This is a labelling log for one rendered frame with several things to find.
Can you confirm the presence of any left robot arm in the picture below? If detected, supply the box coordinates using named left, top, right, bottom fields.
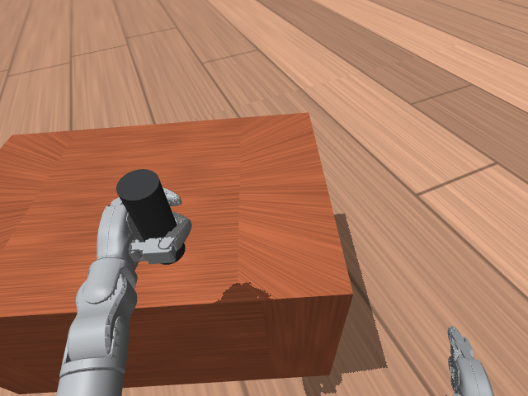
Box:
left=56, top=257, right=138, bottom=396

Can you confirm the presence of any right robot hand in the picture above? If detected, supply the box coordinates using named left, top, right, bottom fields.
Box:
left=448, top=327, right=494, bottom=396

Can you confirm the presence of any can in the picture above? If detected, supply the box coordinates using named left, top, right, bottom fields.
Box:
left=116, top=169, right=185, bottom=265

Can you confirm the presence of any left robot hand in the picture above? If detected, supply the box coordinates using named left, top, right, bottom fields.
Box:
left=97, top=188, right=191, bottom=270

